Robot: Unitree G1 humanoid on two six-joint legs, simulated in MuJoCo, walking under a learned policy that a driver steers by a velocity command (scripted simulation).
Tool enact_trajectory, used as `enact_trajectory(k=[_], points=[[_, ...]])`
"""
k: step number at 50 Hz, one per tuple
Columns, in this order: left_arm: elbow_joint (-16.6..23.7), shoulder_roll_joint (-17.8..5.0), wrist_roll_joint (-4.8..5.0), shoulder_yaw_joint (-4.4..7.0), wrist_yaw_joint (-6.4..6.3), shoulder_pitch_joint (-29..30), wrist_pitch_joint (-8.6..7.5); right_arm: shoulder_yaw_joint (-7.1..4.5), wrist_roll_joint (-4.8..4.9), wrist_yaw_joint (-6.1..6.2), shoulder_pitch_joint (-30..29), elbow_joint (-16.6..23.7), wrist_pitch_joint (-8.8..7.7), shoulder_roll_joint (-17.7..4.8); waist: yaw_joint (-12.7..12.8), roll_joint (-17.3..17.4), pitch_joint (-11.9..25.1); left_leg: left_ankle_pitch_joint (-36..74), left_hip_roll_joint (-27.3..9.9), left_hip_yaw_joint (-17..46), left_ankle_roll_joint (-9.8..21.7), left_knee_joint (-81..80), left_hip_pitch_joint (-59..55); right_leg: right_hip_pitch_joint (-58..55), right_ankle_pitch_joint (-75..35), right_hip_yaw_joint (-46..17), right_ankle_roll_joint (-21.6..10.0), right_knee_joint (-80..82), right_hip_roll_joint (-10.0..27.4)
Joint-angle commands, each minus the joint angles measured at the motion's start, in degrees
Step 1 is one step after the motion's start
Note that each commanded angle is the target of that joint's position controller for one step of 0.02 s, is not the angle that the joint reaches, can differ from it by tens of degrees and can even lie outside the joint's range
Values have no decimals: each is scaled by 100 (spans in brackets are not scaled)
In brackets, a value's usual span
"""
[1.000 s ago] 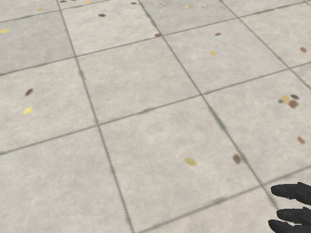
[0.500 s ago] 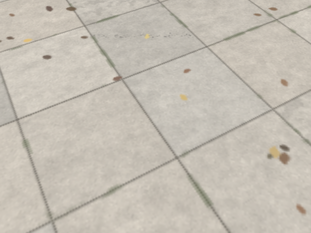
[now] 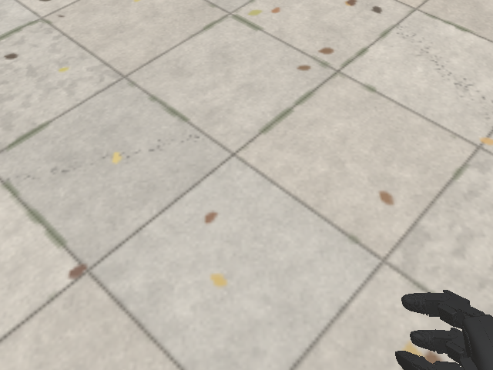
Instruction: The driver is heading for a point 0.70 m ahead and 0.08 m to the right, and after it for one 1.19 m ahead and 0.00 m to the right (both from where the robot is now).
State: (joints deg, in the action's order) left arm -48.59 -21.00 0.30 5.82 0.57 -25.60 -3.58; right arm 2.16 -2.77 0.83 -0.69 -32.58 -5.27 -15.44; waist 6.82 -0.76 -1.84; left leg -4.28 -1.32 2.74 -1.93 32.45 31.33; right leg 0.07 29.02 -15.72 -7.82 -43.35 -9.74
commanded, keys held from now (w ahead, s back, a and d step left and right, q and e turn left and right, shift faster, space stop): w+e+shift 0.36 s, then w+shift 0.14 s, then w+q+shift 0.50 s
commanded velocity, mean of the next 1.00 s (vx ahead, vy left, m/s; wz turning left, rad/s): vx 1.00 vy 0.00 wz -0.28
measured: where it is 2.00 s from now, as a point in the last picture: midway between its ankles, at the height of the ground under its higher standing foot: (358, 52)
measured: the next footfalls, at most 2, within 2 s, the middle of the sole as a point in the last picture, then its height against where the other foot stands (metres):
right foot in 0.42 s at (330, 338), level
left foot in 0.88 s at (352, 199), level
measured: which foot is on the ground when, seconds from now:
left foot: down 0.00-0.42, up 0.44-0.86, down 0.88-1.00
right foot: up 0.00-0.40, down 0.42-0.88, up 0.90-1.00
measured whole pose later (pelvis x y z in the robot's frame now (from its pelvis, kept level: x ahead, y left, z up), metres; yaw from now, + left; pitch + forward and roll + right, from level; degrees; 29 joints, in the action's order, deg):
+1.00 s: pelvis +0.91 -0.19 +0.01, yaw -11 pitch +0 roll +1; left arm -41.7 -14.6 -3.1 -0.8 -0.3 -11.7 -6.1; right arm -4.1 -0.8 -1.0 20.5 -47.7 -0.9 -19.1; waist -2.4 0.3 -1.9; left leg -12.1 10.8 -1.9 9.9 31.7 19.5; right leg 22.1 18.5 -3.3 -0.1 -80.6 -0.4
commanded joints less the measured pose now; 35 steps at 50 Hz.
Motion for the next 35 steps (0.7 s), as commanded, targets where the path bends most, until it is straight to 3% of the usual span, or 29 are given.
enact_trajectory(k=[1,2,3,4,5,6,8,11,14,15,16,17,18,19,20,21,22,23,24,25,26,27,28,29,32,34,35], points=[[940,-111,38,-213,-45,252,-88,-763,-119,112,2297,-261,64,-1706,-1113,1966,2375,-4509,-2554,4881,1080,-1694,-5440,4362,-417,749,52,-3904,499],[877,-387,-98,-154,-26,807,-7,-633,-56,88,1823,-200,87,-1064,-1159,1101,1443,-4219,-2189,3708,993,-1696,-4567,4492,-1038,933,77,-3718,837],[893,-395,-174,-147,49,1079,47,-571,-41,57,1746,-324,99,-786,-1112,478,879,-3075,-1941,2756,933,-1674,-3870,4391,-1282,1036,129,-3489,1023],[952,-304,-232,-152,141,1351,110,-545,-52,59,1902,-500,90,-705,-1085,285,558,-2197,-1694,2012,812,-1755,-3433,4318,-1292,1062,161,-3357,1172],[1066,-131,-258,-195,227,1346,193,-520,-22,57,2054,-693,41,-635,-941,535,373,-1685,-1631,1530,782,-1821,-3128,4292,-1283,1062,207,-3292,1294],[1164,25,-257,-251,271,1495,275,-493,48,10,2195,-876,-16,-491,-877,578,214,-1249,-1561,1145,717,-1923,-2973,4389,-1273,1091,220,-3293,1420],[1434,190,-255,-338,338,1823,373,-482,156,-78,2278,-1066,-119,-413,-751,569,35,-368,-1531,412,609,-2121,-2793,4637,-1493,1196,238,-3182,1551],[1794,155,-227,-414,416,2321,397,-510,129,-98,1968,-1128,-227,-573,-516,619,-255,594,-1303,-717,496,-2471,-2331,4493,-2427,1417,268,-2389,1557],[1912,113,-220,-467,524,2946,388,-546,124,-78,2210,-1320,-234,-729,-650,228,-654,1600,-952,-1631,335,-2721,-2412,3991,-2969,2163,84,-928,1307],[1970,187,-208,-501,557,3064,373,-577,109,-60,2303,-1344,-239,-911,-644,338,-660,2373,-1045,-1764,287,-2658,-2482,3610,-3003,2339,-38,-468,1228],[1885,112,-202,-477,546,3069,358,-591,118,-36,2487,-1395,-209,-964,-662,261,-568,3961,-966,-1927,223,-2364,-2838,3358,-2941,2656,-142,-319,926],[1832,73,-207,-460,518,2925,340,-630,124,7,2644,-1394,-151,-1153,-553,442,-364,5285,-1057,-1952,180,-1892,-3194,3080,-2704,2795,-239,-177,705],[1714,-30,-197,-417,472,2548,325,-680,121,60,2636,-1364,-67,-1334,-299,623,-85,6215,-1181,-1939,156,-1257,-3412,2661,-2416,2817,-327,-109,533],[1507,-178,-231,-341,420,1818,300,-713,106,104,2561,-1345,25,-1489,123,719,324,6677,-1344,-1848,217,-249,-3291,1746,-2129,2660,-452,-40,366],[1116,-403,-239,-201,332,595,270,-727,81,109,2297,-1231,103,-1567,655,800,809,6569,-1441,-1691,355,1125,-2797,398,-1934,2326,-638,158,288],[733,-627,-224,-25,189,-258,260,-722,47,62,2167,-1174,146,-1468,933,440,1083,4252,-1101,-1704,369,3027,-1731,-1037,-1809,1767,-796,738,425],[725,-1151,-147,116,52,198,312,-540,-24,-31,2280,-907,119,-623,140,-1144,896,-2197,-87,-1624,258,5306,-13,-1659,-2313,36,-887,723,1595],[1054,-1468,-268,168,20,339,372,-494,208,-40,2536,-335,43,-761,-105,-1195,2285,-2360,176,-314,184,6426,1384,-2934,-1469,-2663,-1932,1875,2637],[1019,-1120,-234,147,-61,225,374,-492,176,-42,1853,-325,-63,-983,106,-100,1773,-1690,-124,0,208,6135,1766,-2383,-941,-2718,-1670,2617,2573],[852,-882,-212,89,-117,429,306,-455,209,-44,1816,-370,-99,-906,-217,222,769,-1424,-366,-52,229,5575,1723,-1308,-1100,-2183,-1489,2831,2489],[771,-647,-225,14,-132,638,192,-415,138,-43,1778,-483,-53,-793,-503,633,360,-1426,-585,-44,230,5116,1337,-376,-1510,-1623,-1287,2873,2305],[794,-464,-249,-69,-158,834,73,-382,76,-73,2000,-615,59,-706,-751,762,239,-1477,-693,14,213,4843,829,363,-1982,-1122,-1194,2914,2190],[707,-244,-211,-161,-153,841,-39,-366,39,-121,2136,-726,201,-606,-911,735,133,-1553,-789,60,166,4550,434,975,-2183,-736,-1109,3098,2069],[601,-170,-177,-199,-123,788,-133,-357,67,-181,2172,-776,297,-494,-992,654,25,-1567,-840,101,154,4212,356,1250,-2092,-305,-998,3311,1964],[372,-198,-150,-180,2,489,-328,-311,176,-266,1099,-452,338,-339,-703,253,-634,-549,-793,2,300,2818,841,1450,-3020,807,-597,3786,1616],[373,-129,-125,-218,51,586,-408,-301,240,-346,794,-407,280,-290,-644,185,-592,594,-572,-295,486,1725,478,1358,-3872,1668,-191,3901,1264],[336,-136,-85,-234,54,473,-461,-286,272,-397,636,-388,256,-240,-561,164,-517,1122,-460,-555,588,1296,175,1273,-4330,1868,-48,4083,1302]])
Velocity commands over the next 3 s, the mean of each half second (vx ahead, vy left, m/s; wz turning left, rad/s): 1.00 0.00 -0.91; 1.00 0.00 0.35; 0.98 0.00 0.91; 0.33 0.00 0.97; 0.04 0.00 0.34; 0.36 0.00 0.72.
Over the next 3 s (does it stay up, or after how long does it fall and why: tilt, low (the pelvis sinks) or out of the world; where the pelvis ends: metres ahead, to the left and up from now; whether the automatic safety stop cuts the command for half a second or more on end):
stays up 1.78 -0.17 0.03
